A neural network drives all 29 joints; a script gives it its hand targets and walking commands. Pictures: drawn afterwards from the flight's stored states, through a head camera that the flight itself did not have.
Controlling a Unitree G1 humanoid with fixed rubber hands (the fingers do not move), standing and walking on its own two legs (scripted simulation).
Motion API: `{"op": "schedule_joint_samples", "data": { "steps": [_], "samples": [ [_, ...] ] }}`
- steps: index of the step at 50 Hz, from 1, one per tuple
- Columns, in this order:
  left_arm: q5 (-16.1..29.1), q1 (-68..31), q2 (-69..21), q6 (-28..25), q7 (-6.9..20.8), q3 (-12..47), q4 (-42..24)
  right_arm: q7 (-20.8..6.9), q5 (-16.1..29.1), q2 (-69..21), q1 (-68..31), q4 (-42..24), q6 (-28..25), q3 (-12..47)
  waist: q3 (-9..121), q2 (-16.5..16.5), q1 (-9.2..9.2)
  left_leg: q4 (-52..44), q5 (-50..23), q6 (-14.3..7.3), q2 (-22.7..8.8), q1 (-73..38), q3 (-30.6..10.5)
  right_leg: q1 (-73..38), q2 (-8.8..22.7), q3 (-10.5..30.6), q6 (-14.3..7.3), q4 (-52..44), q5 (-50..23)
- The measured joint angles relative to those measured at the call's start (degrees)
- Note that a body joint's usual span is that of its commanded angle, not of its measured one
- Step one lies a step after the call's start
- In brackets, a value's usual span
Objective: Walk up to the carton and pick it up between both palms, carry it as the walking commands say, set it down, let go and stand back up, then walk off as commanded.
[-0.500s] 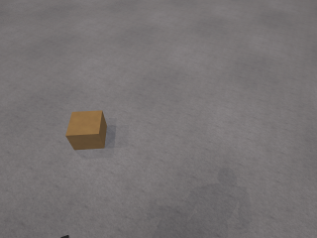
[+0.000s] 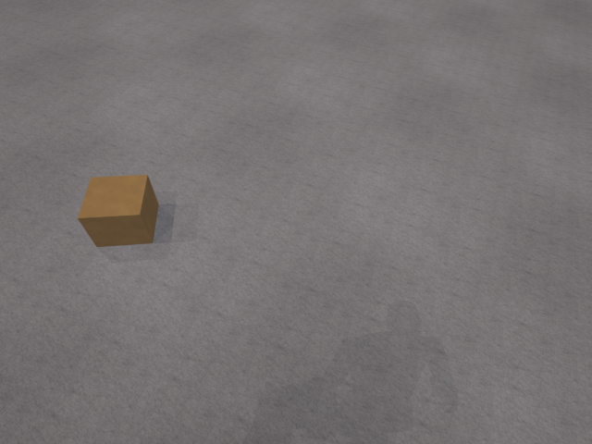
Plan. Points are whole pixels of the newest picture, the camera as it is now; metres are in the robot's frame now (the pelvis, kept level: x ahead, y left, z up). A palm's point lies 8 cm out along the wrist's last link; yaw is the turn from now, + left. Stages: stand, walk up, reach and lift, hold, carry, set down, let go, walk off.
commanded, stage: walk off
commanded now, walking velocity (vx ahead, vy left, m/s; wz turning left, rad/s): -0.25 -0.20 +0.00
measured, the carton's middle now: (122, 210) +1.07 +0.60 -0.68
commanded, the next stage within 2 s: stand in 0.56 s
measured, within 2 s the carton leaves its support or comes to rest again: neither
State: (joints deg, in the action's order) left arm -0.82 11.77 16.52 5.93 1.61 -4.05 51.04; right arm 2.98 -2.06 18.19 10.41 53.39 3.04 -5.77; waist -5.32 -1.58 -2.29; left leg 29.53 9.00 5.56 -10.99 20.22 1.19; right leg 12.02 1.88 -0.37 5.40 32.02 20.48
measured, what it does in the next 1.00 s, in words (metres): steps to the right: right foot, then left foot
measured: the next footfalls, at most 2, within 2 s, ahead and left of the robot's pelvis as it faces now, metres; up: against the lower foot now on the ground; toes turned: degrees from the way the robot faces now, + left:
right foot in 0.02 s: +0.01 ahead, -0.17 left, +0.00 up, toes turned -1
left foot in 0.38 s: -0.10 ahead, +0.00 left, +0.00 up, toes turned +7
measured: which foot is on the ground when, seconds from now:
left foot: down 0.00-0.02, up 0.04-0.36, down 0.38-0.78, up 0.80-1.00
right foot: up 0.00-0.00, down 0.02-0.36, up 0.38-0.76, down 0.78-1.00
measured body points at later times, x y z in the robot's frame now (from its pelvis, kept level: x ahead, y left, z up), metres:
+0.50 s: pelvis -0.13 -0.10 +0.01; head -0.09 -0.06 +0.46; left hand -0.06 +0.16 -0.16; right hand -0.09 -0.38 -0.10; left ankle -0.14 -0.01 -0.73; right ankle -0.13 -0.24 -0.64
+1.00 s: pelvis -0.21 -0.22 +0.01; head -0.20 -0.25 +0.46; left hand -0.13 +0.03 -0.11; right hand -0.18 -0.48 -0.15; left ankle -0.24 -0.09 -0.69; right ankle -0.23 -0.33 -0.73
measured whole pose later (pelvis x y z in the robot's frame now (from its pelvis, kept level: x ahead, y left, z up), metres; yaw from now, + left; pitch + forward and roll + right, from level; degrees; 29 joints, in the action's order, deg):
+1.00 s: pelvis -0.21 -0.22 +0.01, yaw +1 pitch +0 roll +1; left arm -1.4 12.2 11.3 0.8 -1.5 -0.9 53.0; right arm 0.5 -1.2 14.5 14.3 56.3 3.4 -3.8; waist -2.0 -3.2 -1.2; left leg 45.9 25.0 1.3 -1.6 18.7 1.0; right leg 9.7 0.8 -1.1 -0.5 24.7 14.5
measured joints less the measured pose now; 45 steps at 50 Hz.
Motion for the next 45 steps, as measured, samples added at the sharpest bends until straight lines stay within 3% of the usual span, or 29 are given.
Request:
{"op": "schedule_joint_samples", "data": {
  "steps": [1, 2, 4, 7, 9, 11, 15, 18, 19, 20, 22, 26, 29, 31, 34, 36, 38, 40, 42, 45],
  "samples": [
    [-0.3, 0.0, -0.1, -0.4, 0.1, -0.1, 0.0, -0.1, 0.0, 0.5, 0.3, 0.0, 0.0, -0.1, 0.1, -0.4, 0.11, 2.2, 1.0, -0.6, -0.1, 1.6, -0.2, -1.4, 0.0, -0.3, -1.0, -4.2, -2.4],
    [-0.4, -0.4, -0.7, -0.6, 0.2, 0.1, 0.3, 0.0, 0.1, 1.0, 0.3, 0.2, 0.4, -0.3, -0.2, -1.6, 0.05, 6.7, 8.2, -1.5, 0.6, 3.8, -2.0, -0.3, -0.5, -0.6, -2.1, -3.1, -3.1],
    [-0.9, -0.5, -1.6, -0.7, 0.4, 0.8, -0.2, 0.5, 1.0, 1.1, 0.8, 0.6, 1.7, -0.3, 0.0, -2.0, 0.56, 21.1, 19.9, -3.8, 5.7, 8.1, -5.6, 1.6, 0.1, -0.6, -3.6, -0.8, -3.1],
    [-1.3, -0.8, -2.3, -0.4, -0.7, 1.8, -1.1, 0.1, 1.5, 0.4, 0.9, 1.0, 1.9, -0.2, 0.2, -1.9, 0.85, 38.1, 21.0, -5.6, 11.6, 10.5, -5.5, 1.9, 0.5, -0.7, -4.7, -2.4, -5.1],
    [-1.0, -1.9, -2.5, -0.4, -1.5, 2.1, -1.9, -0.1, 1.3, -0.1, 1.3, 1.4, 1.4, -0.1, 0.3, -1.7, 1.02, 41.1, 19.6, -5.3, 13.0, 9.0, -2.8, 2.1, 0.2, -1.1, -5.5, -3.5, -6.5],
    [-0.8, -3.2, -2.5, -0.7, -2.3, 2.3, -2.7, 0.0, 1.2, -1.0, 1.7, 1.7, 1.4, 0.3, 0.5, -1.1, 1.28, 37.6, 19.6, -4.9, 12.9, 5.5, 0.7, 2.7, -0.5, -1.5, -6.3, -3.9, -7.5],
    [-0.8, -4.6, -2.6, -0.8, -3.0, 2.5, -2.7, 0.6, 2.0, -3.4, 1.9, 1.5, 1.4, 1.5, 0.7, 0.8, 1.4, 20.3, 21.7, -5.5, 12.2, -3.5, 4.4, 4.2, -2.4, -2.8, -7.9, -4.3, -9.4],
    [-0.4, -3.9, -2.6, -0.5, -2.7, 2.6, -1.5, 0.8, 2.5, -5.0, 2.2, 1.3, 0.7, 2.5, 1.0, 2.2, 1.15, 3.6, 14.4, -6.2, 10.9, -10.2, 4.3, 5.6, -4.4, -4.3, -8.7, -4.4, -10.9],
    [-0.1, -3.3, -2.3, -0.5, -2.6, 2.4, -1.0, 0.8, 2.2, -5.5, 2.5, 1.3, 0.3, 2.7, 1.1, 3.2, 1.04, -0.1, 11.7, -6.8, 10.7, -11.3, 4.2, 6.7, -4.6, -4.4, -8.2, -3.1, -10.5],
    [-0.2, -2.5, -2.1, -0.4, -2.4, 2.1, -0.4, 0.7, 1.7, -5.9, 2.8, 1.4, 0.2, 2.8, 1.2, 4.1, 0.9, 0.3, 10.7, -7.5, 10.6, -10.5, 4.2, 8.5, -4.8, -3.8, -7.1, 1.2, -4.9],
    [-0.8, -1.1, -1.8, 0.2, -1.7, 1.4, 0.5, 0.6, 1.0, -5.9, 3.6, 1.4, 0.1, 2.8, 1.1, 4.4, 0.64, 0.6, 9.7, -8.0, 9.0, -9.4, 3.9, 13.2, -7.0, 0.0, -5.3, 15.6, 2.7],
    [-1.3, 0.7, -0.2, 0.2, -0.3, -0.3, 1.1, 0.6, 1.1, -4.8, 3.9, 1.3, 0.1, 2.1, 0.4, 4.4, 1.12, -1.3, 6.7, -6.6, 6.1, -8.3, 3.0, 17.9, -8.2, 5.7, -2.0, 37.4, 1.7],
    [-1.0, 1.7, 0.8, 0.4, -0.2, -1.1, 1.6, 0.5, 1.0, -3.8, 2.6, 0.5, -0.4, 1.7, 0.1, 4.0, 1.23, -1.5, 5.0, -5.5, 4.2, -6.6, 2.4, 17.1, -6.6, 7.6, 0.6, 41.9, 0.8],
    [-0.5, 2.0, 1.0, 0.5, -0.4, -1.1, 1.8, 0.3, 0.7, -3.2, 1.7, -0.1, -0.7, 1.5, 0.0, 3.5, 1.18, -1.7, 3.9, -4.7, 3.0, -5.6, 2.0, 14.4, -4.7, 7.4, 1.7, 36.9, 0.6],
    [0.0, 1.9, 0.5, 0.5, -0.7, -0.5, 1.9, -0.4, 0.1, -2.3, 0.6, -1.0, -0.8, 1.1, 0.3, 2.4, 0.41, -1.5, 2.6, -3.5, 2.0, -4.1, 1.5, 8.3, -1.4, 4.4, 2.4, 22.3, 3.7],
    [0.3, 1.7, 0.0, 0.2, -1.1, -0.1, 1.8, -1.0, -0.2, -1.7, 0.2, -1.2, -0.6, 0.9, 0.6, 1.5, -0.24, -1.0, 2.0, -2.6, 1.7, -3.0, 1.2, 3.9, -0.4, 2.0, 1.7, 12.0, 4.5],
    [0.2, 1.5, -0.2, -0.7, -1.7, 0.0, 1.6, -1.6, 0.0, -1.2, 0.5, -1.0, -0.4, 0.8, 1.2, 0.8, -0.34, 0.6, 1.8, -1.4, 1.6, -1.4, 1.1, -1.3, -0.2, -0.1, 0.4, -0.4, -0.3],
    [0.0, 1.4, -1.0, -1.9, -2.1, 0.1, 2.1, -2.0, -0.2, -0.6, 1.2, -0.6, -0.2, 0.7, 1.4, -0.5, -0.24, 5.3, 7.8, -2.1, 2.1, 1.3, -0.1, -2.2, -0.5, -0.4, -1.6, -4.1, -1.9],
    [-0.7, 1.8, -2.3, -2.8, -2.0, 0.8, 2.1, -1.9, 0.3, -0.6, 2.2, 0.0, 0.7, 0.8, 2.1, -1.5, 0.32, 12.6, 15.4, -3.8, 5.3, 3.5, -3.1, -1.3, -0.3, -0.4, -3.5, -3.1, -2.3],
    [-1.0, 2.1, -3.7, -3.5, -2.3, 1.9, 1.8, -2.6, 0.9, -1.3, 3.0, 1.0, 0.8, 1.1, 2.9, -2.2, 0.76, 21.9, 15.1, -5.2, 8.4, 4.8, -3.7, -2.1, -0.1, -0.4, -4.6, -5.8, -4.4]
  ]
}}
